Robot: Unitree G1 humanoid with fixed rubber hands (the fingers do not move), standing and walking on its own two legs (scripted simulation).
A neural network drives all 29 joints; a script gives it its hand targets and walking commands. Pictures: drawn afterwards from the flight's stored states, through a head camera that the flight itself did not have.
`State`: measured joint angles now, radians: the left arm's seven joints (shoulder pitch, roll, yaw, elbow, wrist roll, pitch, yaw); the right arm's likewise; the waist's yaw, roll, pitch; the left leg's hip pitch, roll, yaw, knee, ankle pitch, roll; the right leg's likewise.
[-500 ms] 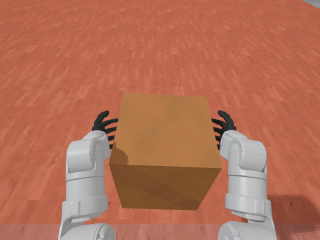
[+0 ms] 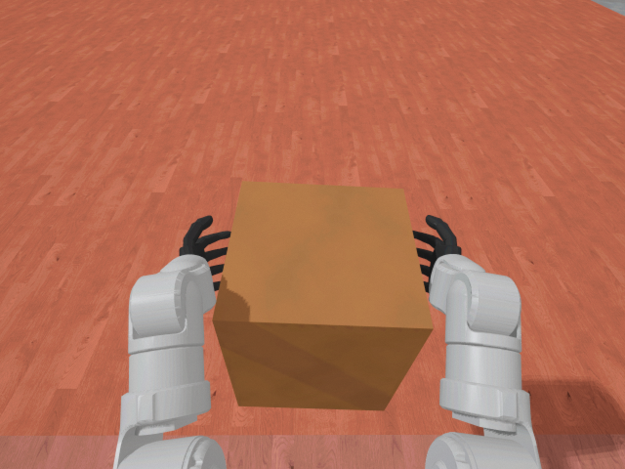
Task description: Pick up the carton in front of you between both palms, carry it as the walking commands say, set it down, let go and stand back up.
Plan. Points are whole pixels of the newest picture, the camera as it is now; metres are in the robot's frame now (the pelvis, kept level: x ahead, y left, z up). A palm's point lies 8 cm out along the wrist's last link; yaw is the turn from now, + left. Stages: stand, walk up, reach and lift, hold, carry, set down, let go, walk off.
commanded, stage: carry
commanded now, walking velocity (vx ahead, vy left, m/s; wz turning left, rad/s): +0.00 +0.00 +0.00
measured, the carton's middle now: (317, 302) +0.33 +0.00 +0.05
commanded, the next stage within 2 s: none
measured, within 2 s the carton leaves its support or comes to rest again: neither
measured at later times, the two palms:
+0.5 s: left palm (197, 265) +0.33 +0.15 +0.13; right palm (444, 265) +0.33 -0.15 +0.13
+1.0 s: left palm (225, 148) +0.57 +0.15 +0.14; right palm (409, 160) +0.54 -0.15 +0.14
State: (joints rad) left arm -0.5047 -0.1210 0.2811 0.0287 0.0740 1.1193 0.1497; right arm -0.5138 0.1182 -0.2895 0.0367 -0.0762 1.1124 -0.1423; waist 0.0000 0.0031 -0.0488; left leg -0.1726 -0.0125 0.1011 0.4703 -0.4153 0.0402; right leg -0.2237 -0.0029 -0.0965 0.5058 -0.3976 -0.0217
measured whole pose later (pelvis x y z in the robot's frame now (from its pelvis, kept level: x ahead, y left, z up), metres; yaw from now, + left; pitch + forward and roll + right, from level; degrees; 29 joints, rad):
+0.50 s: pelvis +0.01 +0.00 +0.00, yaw +0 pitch -1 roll +0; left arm -0.49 -0.11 0.28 -0.01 0.06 1.13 0.15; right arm -0.51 0.13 -0.28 0.01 -0.07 1.12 -0.15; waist -0.01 0.01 -0.07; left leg -0.18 -0.02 0.10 0.50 -0.46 0.06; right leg -0.25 -0.01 -0.10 0.58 -0.49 -0.05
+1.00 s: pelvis +0.21 +0.03 +0.00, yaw -2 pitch +1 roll +2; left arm -0.61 -0.06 0.31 -0.08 0.00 1.19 0.16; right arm -0.63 0.12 -0.28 -0.05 -0.06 1.17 -0.18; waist -0.08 -0.02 0.00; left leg -0.57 -0.02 0.19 0.81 -0.40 0.10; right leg -0.22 -0.05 0.01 1.05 -0.53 -0.02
